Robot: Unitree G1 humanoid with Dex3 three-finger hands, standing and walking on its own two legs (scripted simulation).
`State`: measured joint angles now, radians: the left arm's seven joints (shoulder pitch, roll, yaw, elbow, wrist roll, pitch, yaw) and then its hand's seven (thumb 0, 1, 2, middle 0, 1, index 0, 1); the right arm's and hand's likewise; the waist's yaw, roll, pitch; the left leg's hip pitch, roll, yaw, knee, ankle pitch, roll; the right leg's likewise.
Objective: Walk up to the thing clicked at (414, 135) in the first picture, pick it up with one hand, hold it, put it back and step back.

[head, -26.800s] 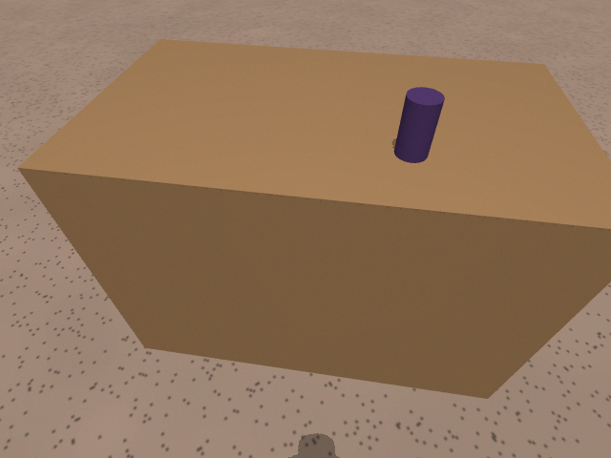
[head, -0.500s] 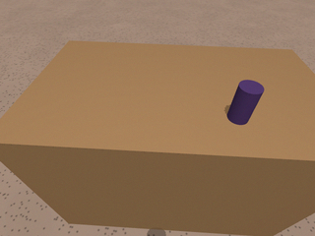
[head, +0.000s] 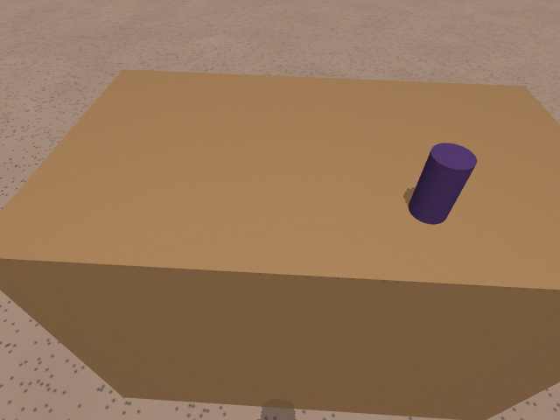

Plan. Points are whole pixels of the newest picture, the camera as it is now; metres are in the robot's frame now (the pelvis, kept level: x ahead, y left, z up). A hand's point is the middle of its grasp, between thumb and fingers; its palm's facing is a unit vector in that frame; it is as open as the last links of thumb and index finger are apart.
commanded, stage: stand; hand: right
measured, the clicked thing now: (439, 185) +0.49 -0.25 +0.08
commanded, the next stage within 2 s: none
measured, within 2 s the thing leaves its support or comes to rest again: neither
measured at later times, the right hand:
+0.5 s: hand out of the picture +0.06 -0.26 -0.16, palm faces -0.05 +0.93 -0.36, open 7.8 cm
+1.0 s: hand out of the picture +0.07 -0.26 -0.16, palm faces -0.05 +0.93 -0.35, open 7.4 cm
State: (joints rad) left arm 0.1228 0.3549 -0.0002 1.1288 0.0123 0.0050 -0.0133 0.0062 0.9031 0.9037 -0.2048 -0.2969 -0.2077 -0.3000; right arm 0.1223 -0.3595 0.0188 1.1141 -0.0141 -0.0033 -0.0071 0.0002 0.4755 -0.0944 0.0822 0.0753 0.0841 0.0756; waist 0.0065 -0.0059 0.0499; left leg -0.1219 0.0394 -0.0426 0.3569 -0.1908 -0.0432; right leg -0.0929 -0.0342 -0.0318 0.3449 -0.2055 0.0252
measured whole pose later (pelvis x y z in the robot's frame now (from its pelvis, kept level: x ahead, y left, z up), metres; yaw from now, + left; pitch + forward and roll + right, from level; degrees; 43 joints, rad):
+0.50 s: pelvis -0.01 +0.00 +0.00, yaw +1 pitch -3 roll +0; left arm 0.13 0.35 0.00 1.12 0.01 0.00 -0.01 0.01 0.90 0.90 -0.20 -0.30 -0.21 -0.30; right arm 0.13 -0.36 0.01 1.12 -0.01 0.00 0.00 0.01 -0.81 -0.88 0.20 0.29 0.21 0.29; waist 0.00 0.00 0.05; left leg -0.13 0.04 -0.05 0.35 -0.18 -0.04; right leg -0.10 -0.04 -0.04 0.34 -0.20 0.02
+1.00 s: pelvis +0.00 +0.00 +0.00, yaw +1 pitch -2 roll +0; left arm 0.13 0.35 0.00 1.12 0.01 0.00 -0.01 0.01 0.90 0.90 -0.20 -0.30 -0.21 -0.30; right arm 0.12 -0.35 0.01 1.12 -0.01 0.00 0.00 0.01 -0.91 -0.90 0.20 0.29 0.21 0.30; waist 0.00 0.00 0.05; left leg -0.13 0.04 -0.05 0.35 -0.18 -0.05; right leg -0.10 -0.04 -0.04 0.34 -0.20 0.02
